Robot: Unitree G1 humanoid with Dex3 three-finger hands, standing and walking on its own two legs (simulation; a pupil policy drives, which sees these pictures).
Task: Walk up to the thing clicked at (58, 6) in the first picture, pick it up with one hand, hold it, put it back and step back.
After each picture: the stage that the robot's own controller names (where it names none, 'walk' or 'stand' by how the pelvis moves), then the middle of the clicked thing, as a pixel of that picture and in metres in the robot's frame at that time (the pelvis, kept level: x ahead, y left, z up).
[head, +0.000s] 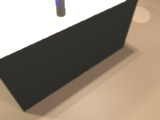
stand; out of the picture +1.00 +0.19 +0.00
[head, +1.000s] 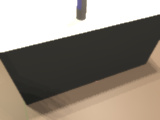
rise first; (82, 0) +0.94 +0.08 +0.01
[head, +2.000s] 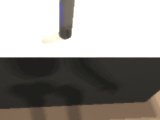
sink last; (66, 14) +0.66 +0.13 +0.04
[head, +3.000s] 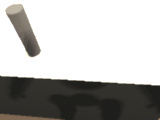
rise first; (25, 33) +0.56 +0.30 +0.03
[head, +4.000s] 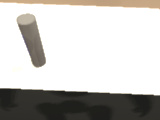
stand; (33, 43) +0.52 +0.24 +0.02
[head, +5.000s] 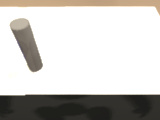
walk; (29, 48) +0.49 +0.25 +0.02
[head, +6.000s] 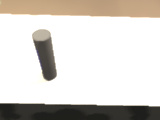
stand; (46, 57) +0.47 +0.18 +0.00
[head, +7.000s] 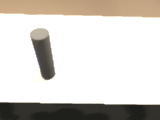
stand; (44, 56) +0.48 +0.19 +0.00
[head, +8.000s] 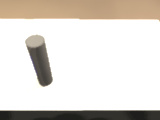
stand; (41, 63) +0.45 +0.20 +0.00
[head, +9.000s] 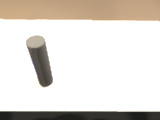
stand; (41, 63) +0.45 +0.20 +0.00
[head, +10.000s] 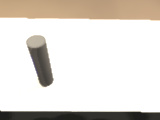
stand; (42, 63) +0.44 +0.19 +0.00
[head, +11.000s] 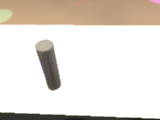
rise first; (50, 67) +0.44 +0.19 +0.00
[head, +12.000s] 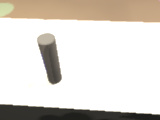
go down; (51, 61) +0.46 +0.18 +0.00
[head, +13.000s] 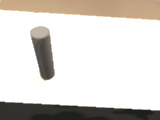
go down; (44, 56) +0.47 +0.17 +0.01
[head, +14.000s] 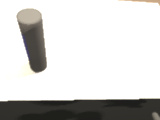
go down; (35, 45) +0.46 +0.17 +0.06
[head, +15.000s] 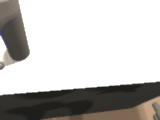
close in; (12, 29) +0.46 +0.19 +0.09
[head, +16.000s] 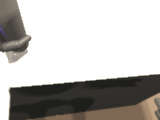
close; (9, 19) +0.50 +0.19 +0.10
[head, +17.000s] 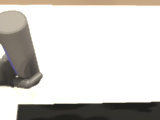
lift; (22, 56) +0.35 +0.18 +0.16
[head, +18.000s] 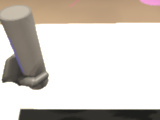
lift; (29, 54) +0.33 +0.17 +0.20
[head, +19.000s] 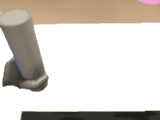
hold; (28, 57) +0.32 +0.17 +0.19
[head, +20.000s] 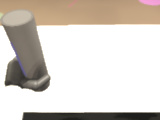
hold; (31, 57) +0.32 +0.16 +0.19
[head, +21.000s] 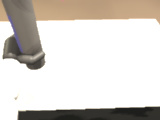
crouch; (27, 34) +0.41 +0.18 +0.20
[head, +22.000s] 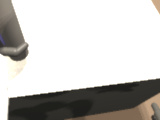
lower; (7, 26) +0.49 +0.19 +0.10
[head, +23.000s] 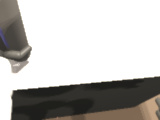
lower; (12, 29) +0.47 +0.18 +0.09
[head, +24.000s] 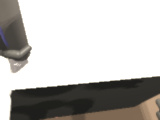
lower; (12, 29) +0.47 +0.18 +0.09
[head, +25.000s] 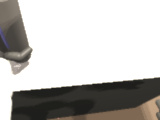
lower; (13, 31) +0.47 +0.18 +0.09
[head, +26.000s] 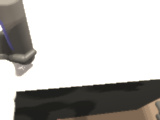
loosen; (17, 33) +0.46 +0.17 +0.09
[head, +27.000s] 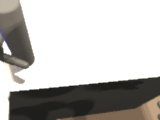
withdraw; (17, 37) +0.45 +0.17 +0.09
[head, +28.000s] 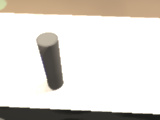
sink last; (52, 64) +0.41 +0.15 +0.05
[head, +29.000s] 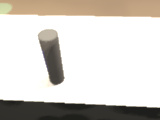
stand; (53, 59) +0.44 +0.16 +0.04
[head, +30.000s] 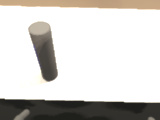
stand; (45, 55) +0.44 +0.17 +0.06
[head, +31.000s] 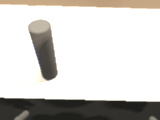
stand; (45, 53) +0.44 +0.17 +0.07
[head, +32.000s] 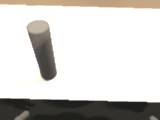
stand; (44, 54) +0.44 +0.17 +0.07
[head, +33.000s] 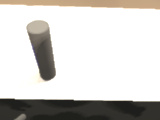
stand; (43, 54) +0.44 +0.16 +0.06
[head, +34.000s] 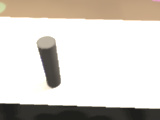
stand; (50, 64) +0.44 +0.16 +0.00
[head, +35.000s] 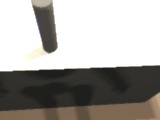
walk; (47, 27) +0.54 +0.16 +0.02
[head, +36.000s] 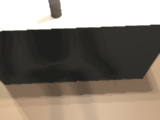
walk; out of the picture +0.83 +0.21 +0.02
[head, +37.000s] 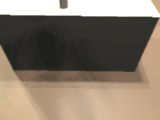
stand; out of the picture +1.11 +0.20 +0.02
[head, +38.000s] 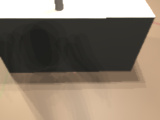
stand; out of the picture +1.09 +0.21 +0.00
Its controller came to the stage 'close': yes
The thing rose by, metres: 0.21
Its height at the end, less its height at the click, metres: +0.00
